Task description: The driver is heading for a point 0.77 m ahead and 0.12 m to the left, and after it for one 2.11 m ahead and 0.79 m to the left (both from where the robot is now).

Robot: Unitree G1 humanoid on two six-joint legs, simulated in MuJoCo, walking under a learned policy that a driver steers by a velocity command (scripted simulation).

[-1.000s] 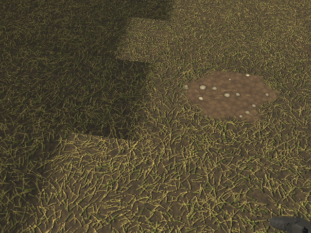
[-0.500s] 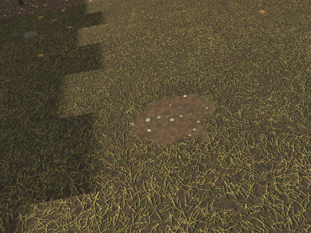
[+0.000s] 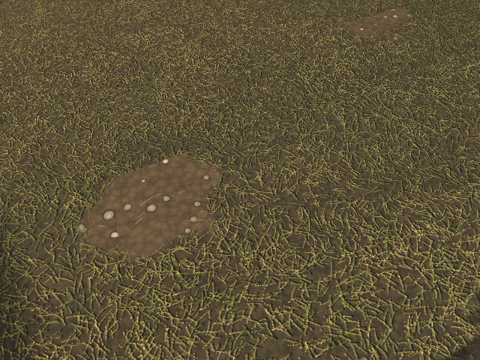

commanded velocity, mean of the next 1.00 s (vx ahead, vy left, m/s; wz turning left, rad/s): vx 0.50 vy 0.00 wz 0.13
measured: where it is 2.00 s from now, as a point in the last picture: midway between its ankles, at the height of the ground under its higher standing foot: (224, 222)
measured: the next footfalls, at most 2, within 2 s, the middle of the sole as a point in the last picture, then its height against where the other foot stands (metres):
right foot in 0.28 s outside the picture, level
left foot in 0.78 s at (221, 338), level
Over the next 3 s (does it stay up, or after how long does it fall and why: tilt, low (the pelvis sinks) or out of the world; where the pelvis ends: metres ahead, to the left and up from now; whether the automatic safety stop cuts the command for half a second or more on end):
stays up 1.60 0.41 -0.34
